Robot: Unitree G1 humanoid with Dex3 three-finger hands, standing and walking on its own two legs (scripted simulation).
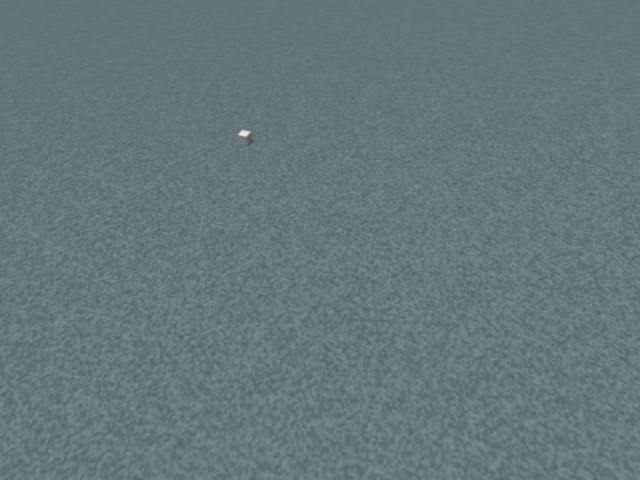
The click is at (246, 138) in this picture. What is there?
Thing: cube
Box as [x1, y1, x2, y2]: [238, 130, 251, 144]
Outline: 242,130 238,134 239,143 247,144 251,140 250,132
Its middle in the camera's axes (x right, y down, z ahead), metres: -0.41 -0.60 +2.21
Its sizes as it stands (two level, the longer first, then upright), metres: 0.056 0.056 0.056
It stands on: the floor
